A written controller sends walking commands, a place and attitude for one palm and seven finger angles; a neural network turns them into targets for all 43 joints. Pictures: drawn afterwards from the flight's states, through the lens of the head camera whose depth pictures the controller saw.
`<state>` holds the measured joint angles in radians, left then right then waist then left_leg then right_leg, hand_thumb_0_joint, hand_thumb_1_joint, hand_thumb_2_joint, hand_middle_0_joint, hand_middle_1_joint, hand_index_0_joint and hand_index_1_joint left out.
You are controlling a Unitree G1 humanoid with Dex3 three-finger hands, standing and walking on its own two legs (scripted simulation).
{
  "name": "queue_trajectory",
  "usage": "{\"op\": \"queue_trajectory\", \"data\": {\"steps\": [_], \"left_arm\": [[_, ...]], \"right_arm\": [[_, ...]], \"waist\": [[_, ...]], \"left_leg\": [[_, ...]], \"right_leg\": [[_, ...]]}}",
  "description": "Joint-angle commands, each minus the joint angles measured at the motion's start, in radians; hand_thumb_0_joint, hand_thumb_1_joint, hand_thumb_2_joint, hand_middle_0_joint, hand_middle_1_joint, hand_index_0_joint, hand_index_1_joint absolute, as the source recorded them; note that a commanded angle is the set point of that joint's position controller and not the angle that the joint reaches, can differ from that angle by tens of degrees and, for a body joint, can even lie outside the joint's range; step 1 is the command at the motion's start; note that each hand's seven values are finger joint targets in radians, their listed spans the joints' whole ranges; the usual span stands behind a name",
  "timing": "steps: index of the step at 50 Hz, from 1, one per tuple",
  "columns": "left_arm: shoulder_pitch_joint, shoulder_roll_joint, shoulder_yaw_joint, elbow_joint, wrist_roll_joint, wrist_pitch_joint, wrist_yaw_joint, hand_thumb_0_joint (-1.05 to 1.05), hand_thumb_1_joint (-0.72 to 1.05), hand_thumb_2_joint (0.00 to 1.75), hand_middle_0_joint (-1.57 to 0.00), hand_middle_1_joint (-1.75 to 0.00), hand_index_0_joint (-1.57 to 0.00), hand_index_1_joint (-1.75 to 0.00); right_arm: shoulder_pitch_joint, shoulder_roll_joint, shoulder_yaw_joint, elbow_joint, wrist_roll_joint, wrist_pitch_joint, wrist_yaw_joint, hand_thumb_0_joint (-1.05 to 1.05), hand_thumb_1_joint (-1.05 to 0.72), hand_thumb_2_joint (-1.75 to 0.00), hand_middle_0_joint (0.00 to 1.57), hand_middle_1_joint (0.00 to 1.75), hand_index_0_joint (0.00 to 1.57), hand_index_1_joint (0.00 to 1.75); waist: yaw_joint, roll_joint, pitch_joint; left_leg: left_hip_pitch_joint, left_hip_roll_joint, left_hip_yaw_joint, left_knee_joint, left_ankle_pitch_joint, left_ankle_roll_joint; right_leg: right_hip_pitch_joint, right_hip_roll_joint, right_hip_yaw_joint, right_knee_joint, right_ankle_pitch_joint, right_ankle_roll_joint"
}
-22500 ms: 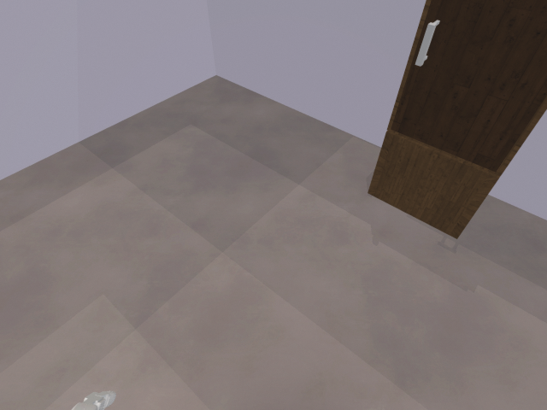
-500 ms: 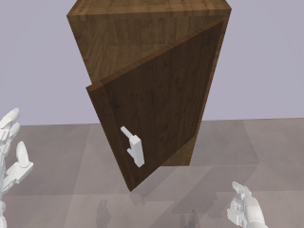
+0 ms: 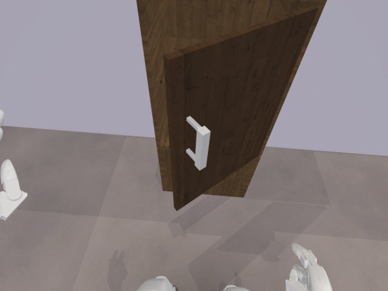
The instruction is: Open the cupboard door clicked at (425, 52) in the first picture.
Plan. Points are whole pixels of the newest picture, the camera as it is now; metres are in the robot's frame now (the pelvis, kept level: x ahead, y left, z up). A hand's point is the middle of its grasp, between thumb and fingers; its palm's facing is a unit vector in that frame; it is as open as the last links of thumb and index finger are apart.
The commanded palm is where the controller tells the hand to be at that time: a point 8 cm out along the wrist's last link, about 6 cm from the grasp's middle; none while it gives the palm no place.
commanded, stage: step back with the hand held close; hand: left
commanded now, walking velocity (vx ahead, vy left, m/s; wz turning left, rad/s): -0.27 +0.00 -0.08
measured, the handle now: (196, 143) +0.42 +0.02 +0.05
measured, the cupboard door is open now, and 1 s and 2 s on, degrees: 41 41 41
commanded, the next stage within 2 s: stop stepping back and stand still in 0.36 s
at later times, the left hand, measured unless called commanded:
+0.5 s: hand out of the picture +0.03 +0.29 +0.19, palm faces +0.52 -0.72 -0.45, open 7.4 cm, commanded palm -0.02 +0.32 +0.20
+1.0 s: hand out of the picture -0.03 +0.28 +0.21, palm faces +0.23 -0.80 -0.56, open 7.4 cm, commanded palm -0.07 +0.33 +0.20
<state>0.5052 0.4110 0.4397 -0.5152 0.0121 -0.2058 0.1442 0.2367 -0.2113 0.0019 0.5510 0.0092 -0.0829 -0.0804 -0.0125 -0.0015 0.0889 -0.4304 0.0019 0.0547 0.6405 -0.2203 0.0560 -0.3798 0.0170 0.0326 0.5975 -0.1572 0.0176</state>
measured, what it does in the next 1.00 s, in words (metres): walks backwards: right foot, then left foot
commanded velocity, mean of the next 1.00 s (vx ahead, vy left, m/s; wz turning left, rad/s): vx -0.03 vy -0.03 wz -0.06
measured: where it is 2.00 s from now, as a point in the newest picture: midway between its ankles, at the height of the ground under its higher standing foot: outside the picture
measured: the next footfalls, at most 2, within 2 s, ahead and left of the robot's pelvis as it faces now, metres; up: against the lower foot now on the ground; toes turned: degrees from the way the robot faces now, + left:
right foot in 0.48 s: -0.24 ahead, -0.10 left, +0.00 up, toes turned +0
left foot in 0.66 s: -0.14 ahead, +0.14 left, +0.00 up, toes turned +0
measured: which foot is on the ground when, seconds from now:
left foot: down 0.00-0.46, up 0.48-0.64, down 0.66-1.00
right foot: down 0.00-0.18, up 0.20-0.46, down 0.48-0.66, up 0.68-1.00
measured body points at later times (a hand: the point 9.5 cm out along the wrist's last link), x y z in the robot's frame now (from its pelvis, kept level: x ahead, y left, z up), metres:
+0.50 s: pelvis -0.16 +0.02 -0.02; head -0.12 +0.04 +0.43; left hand +0.00 +0.33 +0.22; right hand +0.06 -0.19 -0.09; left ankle +0.06 +0.11 -0.70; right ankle -0.28 -0.10 -0.73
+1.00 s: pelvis -0.25 +0.05 +0.03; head -0.25 +0.07 +0.48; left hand -0.05 +0.32 +0.24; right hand -0.17 -0.21 -0.05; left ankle -0.19 +0.14 -0.72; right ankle -0.29 -0.03 -0.67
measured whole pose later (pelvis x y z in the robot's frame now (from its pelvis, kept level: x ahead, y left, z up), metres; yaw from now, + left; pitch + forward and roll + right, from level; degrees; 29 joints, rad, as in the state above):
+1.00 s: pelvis -0.25 +0.05 +0.03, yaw -8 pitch +1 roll -2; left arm 0.68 0.51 0.45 -0.59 -0.01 -0.21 0.15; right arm 0.32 -0.18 0.00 0.64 -0.01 -0.12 -0.08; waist -0.03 -0.02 -0.04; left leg -0.23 0.06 0.14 0.29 -0.13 0.03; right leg -0.34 0.02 -0.12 0.78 -0.42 -0.01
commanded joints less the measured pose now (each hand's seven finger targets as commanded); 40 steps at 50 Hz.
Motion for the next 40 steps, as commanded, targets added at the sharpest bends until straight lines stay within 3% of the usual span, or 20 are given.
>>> {"op": "queue_trajectory", "data": {"steps": [1, 4, 6, 8, 10, 13, 16, 20, 21, 22, 23, 24, 25, 26, 27, 29, 31, 33, 35, 40], "left_arm": [[0.013, 0.176, 0.153, -0.235, -0.015, -0.091, 0.028, 0.00, 0.90, 0.90, -0.20, -0.30, -0.20, -0.30], [-0.045, 0.168, 0.115, -0.229, -0.028, -0.090, 0.036, 0.00, 0.90, 0.90, -0.20, -0.30, -0.20, -0.30], [-0.081, 0.174, 0.097, -0.224, -0.030, -0.085, 0.041, 0.00, 0.90, 0.90, -0.20, -0.30, -0.20, -0.30], [-0.109, 0.186, 0.104, -0.238, -0.036, -0.088, 0.037, 0.00, 0.90, 0.90, -0.20, -0.30, -0.20, -0.30], [-0.119, 0.209, 0.172, -0.264, -0.024, -0.095, 0.044, 0.00, 0.90, 0.90, -0.20, -0.30, -0.20, -0.30], [-0.197, 0.265, 0.213, -0.351, -0.043, -0.102, 0.043, 0.00, 0.90, 0.90, -0.20, -0.30, -0.20, -0.30], [0.029, 0.187, 0.176, -0.259, -0.075, -0.063, 0.045, 0.00, 0.90, 0.90, -0.20, -0.30, -0.20, -0.30], [-0.058, 0.226, 0.190, -0.277, -0.108, -0.060, 0.036, 0.00, 0.90, 0.90, -0.20, -0.30, -0.20, -0.30], [-0.085, 0.219, 0.181, -0.286, -0.114, -0.077, 0.028, 0.00, 0.90, 0.90, -0.20, -0.30, -0.20, -0.30], [-0.102, 0.243, 0.194, -0.281, -0.110, -0.096, 0.026, 0.00, 0.90, 0.90, -0.20, -0.30, -0.20, -0.30], [-0.127, 0.271, 0.182, -0.272, -0.084, -0.110, 0.034, 0.00, 0.90, 0.90, -0.20, -0.30, -0.20, -0.30], [-0.161, 0.317, 0.182, -0.285, -0.061, -0.120, 0.044, 0.00, 0.90, 0.90, -0.20, -0.30, -0.20, -0.30], [-0.216, 0.383, 0.259, -0.362, -0.055, -0.133, 0.061, 0.00, 0.90, 0.90, -0.20, -0.30, -0.20, -0.30], [-0.159, 0.245, 0.114, -0.230, -0.067, -0.099, 0.030, 0.00, 0.90, 0.90, -0.20, -0.30, -0.20, -0.30], [-0.238, 0.205, 0.070, -0.273, -0.055, -0.088, 0.021, 0.00, 0.90, 0.90, -0.20, -0.30, -0.20, -0.30], [-0.182, 0.180, 0.084, -0.171, -0.042, -0.059, 0.034, 0.00, 0.90, 0.90, -0.20, -0.30, -0.20, -0.30], [-0.137, 0.115, 0.045, -0.078, -0.049, -0.033, 0.023, 0.00, 0.90, 0.90, -0.20, -0.30, -0.20, -0.30], [-0.207, 0.161, 0.051, -0.198, -0.043, -0.051, 0.033, 0.00, 0.90, 0.90, -0.20, -0.30, -0.20, -0.30], [-0.100, 0.170, 0.077, -0.097, -0.040, -0.061, 0.023, 0.00, 0.90, 0.90, -0.20, -0.30, -0.20, -0.30], [0.119, 0.231, 0.129, -0.411, -0.048, -0.064, 0.006, 0.00, 0.90, 0.90, -0.20, -0.30, -0.20, -0.30]], "right_arm": [[-0.093, -0.138, -0.067, -0.142, -0.010, -0.075, -0.005, 0.00, -0.90, -0.90, 0.20, 0.30, 0.20, 0.30], [-0.065, -0.124, -0.062, -0.093, -0.013, -0.063, 0.008, 0.00, -0.90, -0.90, 0.20, 0.30, 0.20, 0.30], [-0.060, -0.116, -0.056, -0.071, -0.013, -0.054, 0.010, 0.00, -0.90, -0.90, 0.20, 0.30, 0.20, 0.30], [-0.070, -0.136, -0.057, -0.084, -0.009, -0.048, 0.001, 0.00, -0.90, -0.90, 0.20, 0.30, 0.20, 0.30], [-0.149, -0.170, -0.071, -0.113, -0.021, -0.074, -0.016, 0.00, -0.90, -0.90, 0.20, 0.30, 0.20, 0.30], [-0.134, -0.118, -0.099, -0.079, -0.012, -0.119, 0.008, 0.00, -0.90, -0.90, 0.20, 0.30, 0.20, 0.30], [-0.181, -0.112, -0.105, -0.089, 0.011, -0.126, 0.039, 0.00, -0.90, -0.90, 0.20, 0.30, 0.20, 0.30], [-0.207, -0.095, -0.079, -0.075, 0.008, -0.105, 0.036, 0.00, -0.90, -0.90, 0.20, 0.30, 0.20, 0.30], [-0.189, -0.087, -0.078, -0.070, 0.002, -0.111, 0.036, 0.00, -0.90, -0.90, 0.20, 0.30, 0.20, 0.30], [-0.172, -0.082, -0.081, -0.046, 0.005, -0.110, 0.035, 0.00, -0.90, -0.90, 0.20, 0.30, 0.20, 0.30], [-0.175, -0.076, -0.081, -0.024, 0.008, -0.106, 0.035, 0.00, -0.90, -0.90, 0.20, 0.30, 0.20, 0.30], [-0.184, -0.090, -0.062, -0.023, -0.007, -0.105, 0.052, 0.00, -0.90, -0.90, 0.20, 0.30, 0.20, 0.30], [-0.176, -0.099, -0.051, -0.018, -0.018, -0.126, 0.063, 0.00, -0.90, -0.90, 0.20, 0.30, 0.20, 0.30], [-0.124, -0.074, -0.036, -0.019, -0.009, -0.115, 0.052, 0.00, -0.90, -0.90, 0.20, 0.30, 0.20, 0.30], [-0.145, -0.085, -0.042, -0.072, 0.019, -0.120, 0.029, 0.00, -0.90, -0.90, 0.20, 0.30, 0.20, 0.30], [-0.161, -0.082, -0.024, -0.054, 0.005, -0.119, -0.008, 0.00, -0.90, -0.90, 0.20, 0.30, 0.20, 0.30], [-0.108, -0.094, -0.018, -0.037, 0.012, -0.121, -0.014, 0.00, -0.90, -0.90, 0.20, 0.30, 0.20, 0.30], [-0.068, -0.138, -0.040, -0.065, 0.000, -0.120, 0.001, 0.00, -0.90, -0.90, 0.20, 0.30, 0.20, 0.30], [-0.083, -0.141, -0.061, -0.078, 0.001, -0.127, 0.022, 0.00, -0.90, -0.90, 0.20, 0.30, 0.20, 0.30], [-0.115, -0.110, -0.046, -0.095, -0.009, -0.122, 0.043, 0.00, -0.90, -0.90, 0.20, 0.30, 0.20, 0.30]], "waist": [[0.002, 0.033, -0.137], [-0.012, -0.139, -0.106], [-0.028, -0.167, -0.137], [-0.030, -0.032, -0.116], [0.003, 0.426, -0.130], [0.023, 0.135, -0.248], [0.046, 0.245, -0.296], [0.035, 0.318, -0.242], [0.037, 0.248, -0.246], [0.039, 0.033, -0.234], [0.044, -0.258, -0.123], [0.051, -0.292, -0.017], [0.047, -0.228, -0.099], [0.027, -0.190, -0.186], [0.020, -0.268, -0.172], [0.017, -0.211, -0.155], [-0.020, 0.041, -0.223], [-0.009, 0.295, -0.259], [0.007, 0.076, -0.189], [0.010, 0.223, -0.213]], "left_leg": [[-0.114, 0.067, -0.097, -0.111, -0.461, 0.013], [0.136, 0.000, -0.058, 0.148, -0.309, -0.046], [0.267, 0.008, -0.063, 0.119, -0.224, -0.043], [0.209, 0.081, -0.160, -0.047, -0.331, -0.006], [-0.346, 0.387, -0.508, -0.541, -0.745, 0.126], [-0.131, 0.343, -0.279, -0.445, -0.342, 0.055], [-0.009, 0.291, -0.061, -0.438, -0.336, -0.009], [-0.001, 0.286, 0.033, -0.501, -0.364, -0.120], [0.101, 0.258, 0.065, -0.388, -0.292, -0.157], [0.250, 0.174, 0.132, -0.056, -0.187, -0.191], [0.220, 0.078, 0.034, 0.382, -0.160, -0.180], [-0.067, 0.019, -0.040, 0.638, -0.261, -0.151], [-0.169, 0.029, -0.100, 0.667, -0.280, -0.147], [-0.199, 0.028, -0.090, 0.567, -0.197, -0.132], [-0.183, 0.007, -0.043, 0.441, -0.205, -0.115], [-0.007, -0.021, 0.021, 0.134, -0.168, -0.066], [0.296, -0.019, 0.040, -0.238, 0.141, -0.053], [0.492, 0.300, -0.276, -0.238, 0.711, 0.040], [0.402, 0.349, -0.349, -0.364, 0.390, 0.047], [0.282, 0.230, -0.169, -0.442, 0.053, -0.051]], "right_leg": [[0.087, -0.081, 0.205, -0.148, -0.249, -0.052], [-0.261, -0.196, 0.289, -0.320, -0.441, -0.113], [-0.328, -0.191, 0.209, -0.286, -0.379, -0.089], [-0.349, -0.103, 0.121, -0.131, -0.448, -0.037], [0.090, 0.113, -0.043, 0.599, -0.347, 0.024], [0.046, 0.089, -0.004, 0.842, -0.371, 0.010], [0.074, 0.086, -0.127, 0.714, -0.393, -0.001], [0.199, 0.072, -0.183, 0.181, -0.523, -0.057], [0.130, 0.038, -0.144, -0.027, -0.555, -0.083], [-0.061, -0.109, 0.101, -0.321, -0.543, -0.149], [-0.344, -0.381, 0.573, -0.532, -0.512, -0.236], [-0.284, -0.443, 0.597, -0.522, -0.270, -0.248], [-0.159, -0.460, 0.596, -0.451, 0.056, -0.272], [0.134, -0.305, 0.339, -0.261, 0.405, -0.206], [0.241, -0.248, 0.270, -0.164, 0.704, -0.172], [0.249, -0.200, 0.136, -0.085, 0.768, -0.124], [0.195, -0.123, 0.057, 0.059, 0.533, -0.044], [-0.062, -0.036, 0.004, 0.271, -0.295, 0.006], [-0.118, 0.020, 0.001, 0.371, -0.400, -0.001], [-0.044, -0.006, -0.049, 0.369, -0.142, 0.005]]}}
